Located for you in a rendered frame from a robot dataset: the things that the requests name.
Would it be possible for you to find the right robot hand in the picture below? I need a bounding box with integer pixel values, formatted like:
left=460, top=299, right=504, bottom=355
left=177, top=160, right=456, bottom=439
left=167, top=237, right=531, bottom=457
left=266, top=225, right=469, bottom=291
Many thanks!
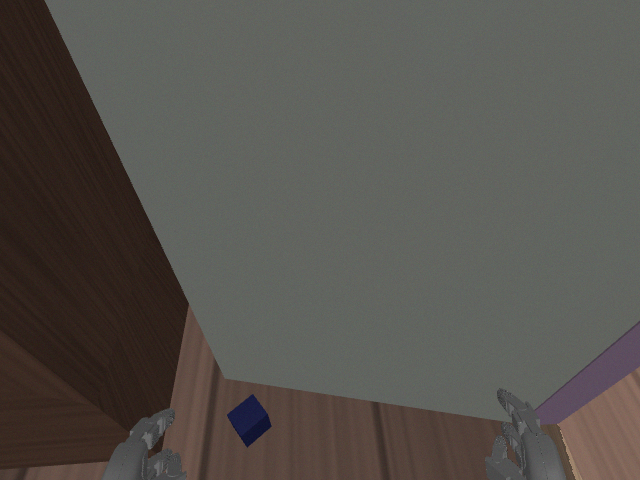
left=485, top=388, right=567, bottom=480

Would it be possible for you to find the carton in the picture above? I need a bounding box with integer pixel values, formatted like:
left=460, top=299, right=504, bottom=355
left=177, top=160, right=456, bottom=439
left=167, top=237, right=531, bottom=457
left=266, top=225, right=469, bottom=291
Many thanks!
left=227, top=394, right=272, bottom=447

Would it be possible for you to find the left robot hand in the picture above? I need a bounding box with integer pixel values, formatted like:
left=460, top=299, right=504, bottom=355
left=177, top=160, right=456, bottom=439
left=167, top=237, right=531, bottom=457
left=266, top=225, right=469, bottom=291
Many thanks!
left=101, top=408, right=187, bottom=480

